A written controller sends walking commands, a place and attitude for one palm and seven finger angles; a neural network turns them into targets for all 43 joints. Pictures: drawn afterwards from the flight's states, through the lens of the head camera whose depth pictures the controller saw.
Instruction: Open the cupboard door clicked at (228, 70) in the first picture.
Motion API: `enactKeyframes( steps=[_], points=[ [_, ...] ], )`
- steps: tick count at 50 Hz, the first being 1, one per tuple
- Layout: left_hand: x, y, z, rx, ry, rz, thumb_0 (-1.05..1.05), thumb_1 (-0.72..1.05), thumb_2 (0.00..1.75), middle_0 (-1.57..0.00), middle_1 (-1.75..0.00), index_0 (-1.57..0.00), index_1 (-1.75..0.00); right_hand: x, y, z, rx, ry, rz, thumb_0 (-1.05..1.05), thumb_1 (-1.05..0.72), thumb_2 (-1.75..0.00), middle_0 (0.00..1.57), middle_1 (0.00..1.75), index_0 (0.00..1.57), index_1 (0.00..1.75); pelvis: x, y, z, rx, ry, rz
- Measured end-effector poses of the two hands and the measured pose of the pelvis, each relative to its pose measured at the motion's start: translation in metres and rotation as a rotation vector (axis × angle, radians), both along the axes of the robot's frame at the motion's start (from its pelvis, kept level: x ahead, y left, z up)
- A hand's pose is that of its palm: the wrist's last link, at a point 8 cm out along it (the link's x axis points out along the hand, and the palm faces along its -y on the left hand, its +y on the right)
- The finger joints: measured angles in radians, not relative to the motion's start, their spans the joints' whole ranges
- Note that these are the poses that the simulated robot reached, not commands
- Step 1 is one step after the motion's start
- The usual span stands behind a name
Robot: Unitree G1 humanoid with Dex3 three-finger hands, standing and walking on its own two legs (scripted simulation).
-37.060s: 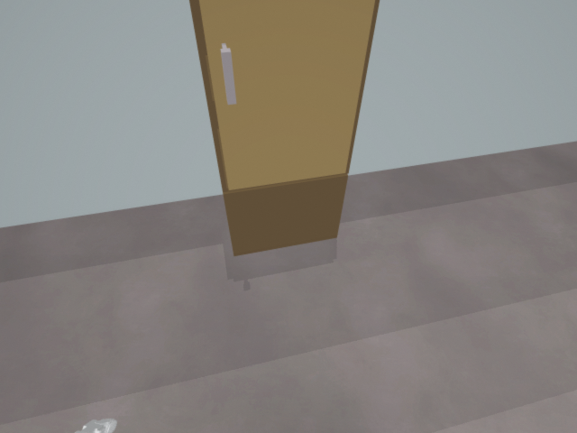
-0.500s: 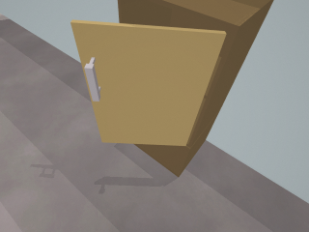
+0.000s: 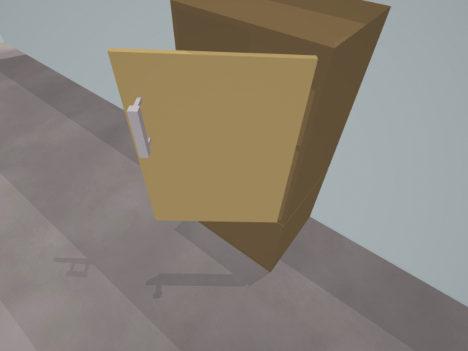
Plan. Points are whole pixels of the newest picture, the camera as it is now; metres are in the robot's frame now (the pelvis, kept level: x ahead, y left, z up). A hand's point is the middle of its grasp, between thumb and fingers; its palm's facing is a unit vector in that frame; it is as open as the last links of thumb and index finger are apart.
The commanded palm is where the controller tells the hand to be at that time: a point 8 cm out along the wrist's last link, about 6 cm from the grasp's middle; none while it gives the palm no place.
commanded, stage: come to a stop and stand still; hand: left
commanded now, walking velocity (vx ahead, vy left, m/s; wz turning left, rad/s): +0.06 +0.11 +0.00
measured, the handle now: (141, 127) +0.57 +0.26 +0.06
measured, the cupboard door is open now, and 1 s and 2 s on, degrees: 37 37 37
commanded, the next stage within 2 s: look again from close up in 0.12 s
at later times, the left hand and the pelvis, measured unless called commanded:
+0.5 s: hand out of the picture +0.02 +0.21 -0.19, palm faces +0.05 -0.98 -0.19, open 7.3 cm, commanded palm none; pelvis +0.02 +0.05 -0.01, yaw +1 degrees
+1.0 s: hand (93, 293) +0.20 +0.25 +0.01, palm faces +0.27 -0.96 -0.09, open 7.6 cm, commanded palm +0.12 +0.29 -0.05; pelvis -0.01 +0.05 -0.02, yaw +5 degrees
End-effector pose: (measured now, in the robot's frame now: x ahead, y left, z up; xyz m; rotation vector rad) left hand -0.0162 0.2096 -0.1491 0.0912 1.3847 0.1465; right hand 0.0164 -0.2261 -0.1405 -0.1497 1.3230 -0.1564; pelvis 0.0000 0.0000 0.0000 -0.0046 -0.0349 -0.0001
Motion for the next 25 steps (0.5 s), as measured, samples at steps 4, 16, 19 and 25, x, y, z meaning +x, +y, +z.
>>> enactKeyframes(
  steps=[4,16,19,25],
  points=[
    [-0.01,-0.007,-0.009,-0.03,0.021,0.017,0.0,0.91,0.9,-0.2,-0.3,-0.2,-0.3,-0.027,0.003,-0.003,-0.001,0.061,-0.011,0.0,-0.92,-0.9,0.2,0.3,0.2,0.3,0.001,-0.001,-0.004,-0.006,-0.014,0.004],
    [-0.008,0.008,-0.01,-0.022,0.06,-0.022,0.0,0.91,0.9,-0.2,-0.3,-0.2,-0.3,-0.057,0.043,-0.006,0.038,0.171,-0.046,0.01,-0.91,-0.9,0.2,0.3,0.2,0.3,0.009,0.02,-0.007,-0.022,0.007,0.01],
    [0.0,0.023,-0.01,-0.001,0.054,-0.026,0.0,0.91,0.9,-0.2,-0.3,-0.2,-0.3,-0.041,0.056,-0.009,0.05,0.102,-0.041,0.01,-0.91,-0.9,0.2,0.3,0.2,0.3,0.013,0.03,-0.008,-0.021,0.004,0.014],
    [0.024,0.052,-0.006,0.042,-0.036,-0.008,0.0,0.91,0.9,-0.2,-0.3,-0.2,-0.3,-0.015,0.069,-0.013,0.046,0.045,0.011,0.03,-0.93,-0.9,0.2,0.3,0.2,0.3,0.016,0.046,-0.008,-0.016,-0.002,0.023]
  ],
)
